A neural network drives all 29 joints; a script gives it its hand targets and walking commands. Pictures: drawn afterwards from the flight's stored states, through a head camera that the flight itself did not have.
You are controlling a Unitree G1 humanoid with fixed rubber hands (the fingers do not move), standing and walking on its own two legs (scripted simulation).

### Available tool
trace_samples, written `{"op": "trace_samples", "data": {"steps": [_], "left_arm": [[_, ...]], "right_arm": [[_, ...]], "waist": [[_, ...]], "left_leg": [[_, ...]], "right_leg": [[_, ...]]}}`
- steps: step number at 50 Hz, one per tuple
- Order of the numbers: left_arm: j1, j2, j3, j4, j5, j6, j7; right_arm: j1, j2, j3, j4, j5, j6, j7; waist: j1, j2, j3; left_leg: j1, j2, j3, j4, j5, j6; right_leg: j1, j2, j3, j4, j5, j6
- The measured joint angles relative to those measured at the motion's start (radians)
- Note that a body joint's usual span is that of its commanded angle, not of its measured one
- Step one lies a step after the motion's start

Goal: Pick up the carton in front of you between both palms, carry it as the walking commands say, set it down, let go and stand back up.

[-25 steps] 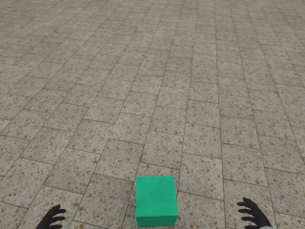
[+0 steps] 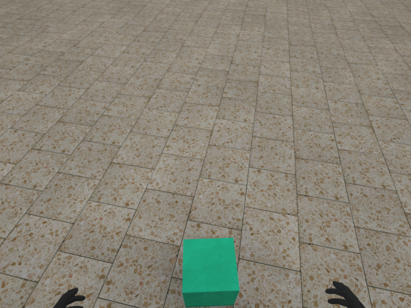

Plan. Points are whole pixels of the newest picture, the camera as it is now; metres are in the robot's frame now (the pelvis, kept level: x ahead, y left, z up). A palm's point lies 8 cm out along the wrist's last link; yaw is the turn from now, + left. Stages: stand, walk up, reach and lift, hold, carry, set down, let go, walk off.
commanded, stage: stand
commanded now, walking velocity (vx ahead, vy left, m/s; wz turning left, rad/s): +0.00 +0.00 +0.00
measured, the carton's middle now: (209, 273) +0.37 -0.02 -0.65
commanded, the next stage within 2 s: none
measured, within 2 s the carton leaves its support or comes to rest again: neither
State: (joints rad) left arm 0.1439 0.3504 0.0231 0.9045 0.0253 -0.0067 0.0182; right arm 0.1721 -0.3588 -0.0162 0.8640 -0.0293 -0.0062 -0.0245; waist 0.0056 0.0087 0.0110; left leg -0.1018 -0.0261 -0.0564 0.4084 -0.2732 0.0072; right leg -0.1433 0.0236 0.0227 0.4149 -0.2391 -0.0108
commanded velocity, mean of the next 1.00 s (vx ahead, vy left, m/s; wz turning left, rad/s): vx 0.00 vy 0.00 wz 0.00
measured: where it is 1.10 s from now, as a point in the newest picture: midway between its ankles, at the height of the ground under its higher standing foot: outside the picture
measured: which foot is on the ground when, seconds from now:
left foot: down 0.00-1.00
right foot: down 0.00-1.00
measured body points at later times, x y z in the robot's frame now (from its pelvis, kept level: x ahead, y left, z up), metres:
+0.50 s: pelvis -0.01 +0.00 +0.00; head -0.02 +0.00 +0.45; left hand +0.09 +0.31 -0.11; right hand +0.09 -0.31 -0.11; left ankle -0.03 +0.12 -0.74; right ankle -0.01 -0.11 -0.74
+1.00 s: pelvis -0.02 +0.00 +0.00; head -0.02 -0.01 +0.45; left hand +0.08 +0.31 -0.11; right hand +0.08 -0.32 -0.11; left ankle -0.03 +0.12 -0.74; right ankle -0.01 -0.11 -0.74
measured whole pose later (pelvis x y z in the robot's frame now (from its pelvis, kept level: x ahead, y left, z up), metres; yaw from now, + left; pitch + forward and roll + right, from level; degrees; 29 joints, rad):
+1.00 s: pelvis -0.02 +0.00 +0.00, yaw +0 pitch -2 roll +0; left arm 0.11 0.39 0.00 1.05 0.01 -0.01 0.01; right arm 0.14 -0.39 0.00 1.02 -0.02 -0.01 -0.01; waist 0.01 0.01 0.03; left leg -0.08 -0.02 -0.05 0.33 -0.21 0.00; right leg -0.12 0.02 0.03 0.34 -0.18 -0.01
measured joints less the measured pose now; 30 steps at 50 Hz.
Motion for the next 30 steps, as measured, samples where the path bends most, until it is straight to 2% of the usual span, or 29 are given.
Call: {"op": "trace_samples", "data": {"steps": [30], "left_arm": [[-0.020,0.028,-0.017,0.113,-0.008,-0.006,-0.007]], "right_arm": [[-0.020,-0.023,0.012,0.122,0.010,-0.007,0.008]], "waist": [[0.002,-0.002,0.011]], "left_leg": [[0.016,0.003,0.001,-0.060,0.054,-0.004]], "right_leg": [[0.015,0.000,0.002,-0.057,0.053,-0.003]]}}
